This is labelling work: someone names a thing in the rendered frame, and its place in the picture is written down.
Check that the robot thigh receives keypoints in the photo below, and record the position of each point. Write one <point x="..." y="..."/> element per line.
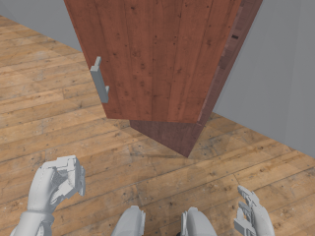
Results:
<point x="195" y="223"/>
<point x="131" y="223"/>

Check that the right robot thigh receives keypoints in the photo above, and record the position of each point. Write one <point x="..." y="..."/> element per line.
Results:
<point x="195" y="223"/>

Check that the robot right hand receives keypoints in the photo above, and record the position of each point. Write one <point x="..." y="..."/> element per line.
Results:
<point x="257" y="222"/>

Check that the left robot thigh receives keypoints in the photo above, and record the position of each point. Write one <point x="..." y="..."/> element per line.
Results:
<point x="131" y="223"/>

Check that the handle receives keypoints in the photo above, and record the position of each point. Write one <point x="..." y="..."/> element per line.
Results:
<point x="102" y="90"/>

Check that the cupboard door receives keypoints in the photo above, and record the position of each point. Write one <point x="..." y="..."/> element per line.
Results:
<point x="158" y="57"/>

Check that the robot left hand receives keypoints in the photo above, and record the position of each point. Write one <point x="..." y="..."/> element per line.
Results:
<point x="64" y="174"/>

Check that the robot left forearm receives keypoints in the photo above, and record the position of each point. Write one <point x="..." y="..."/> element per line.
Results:
<point x="34" y="223"/>

